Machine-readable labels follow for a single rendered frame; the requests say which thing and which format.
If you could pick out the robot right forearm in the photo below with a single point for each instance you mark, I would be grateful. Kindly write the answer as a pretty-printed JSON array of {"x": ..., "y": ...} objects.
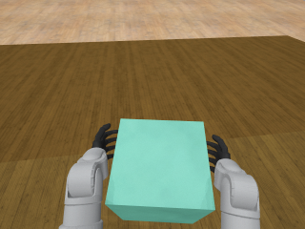
[{"x": 239, "y": 196}]

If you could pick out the carton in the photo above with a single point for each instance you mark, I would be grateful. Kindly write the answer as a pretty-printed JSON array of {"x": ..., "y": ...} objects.
[{"x": 161, "y": 172}]

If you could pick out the right robot hand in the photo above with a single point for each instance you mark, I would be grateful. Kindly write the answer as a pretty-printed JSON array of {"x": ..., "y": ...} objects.
[{"x": 220, "y": 153}]

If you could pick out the robot left forearm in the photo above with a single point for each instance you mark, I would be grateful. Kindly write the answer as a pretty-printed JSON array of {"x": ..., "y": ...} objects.
[{"x": 84, "y": 191}]

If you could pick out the left robot hand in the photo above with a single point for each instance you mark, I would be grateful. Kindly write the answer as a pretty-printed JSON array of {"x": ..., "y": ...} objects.
[{"x": 100, "y": 140}]

